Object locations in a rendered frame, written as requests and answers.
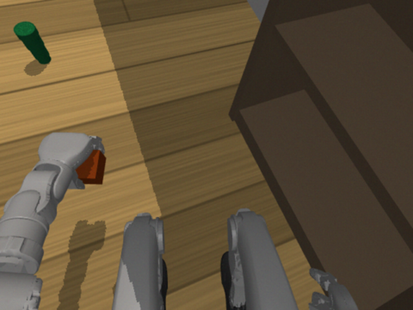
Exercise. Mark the left robot hand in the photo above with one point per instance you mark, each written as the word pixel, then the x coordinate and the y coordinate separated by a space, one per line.
pixel 70 148

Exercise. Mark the bookshelf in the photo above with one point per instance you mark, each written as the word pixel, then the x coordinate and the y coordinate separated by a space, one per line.
pixel 325 105

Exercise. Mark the right robot foot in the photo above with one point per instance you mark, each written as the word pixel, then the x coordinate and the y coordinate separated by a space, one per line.
pixel 227 283

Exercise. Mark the right robot hand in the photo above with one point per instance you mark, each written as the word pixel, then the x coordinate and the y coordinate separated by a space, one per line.
pixel 338 298

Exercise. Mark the left robot arm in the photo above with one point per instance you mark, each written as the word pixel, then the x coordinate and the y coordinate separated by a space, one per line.
pixel 23 229

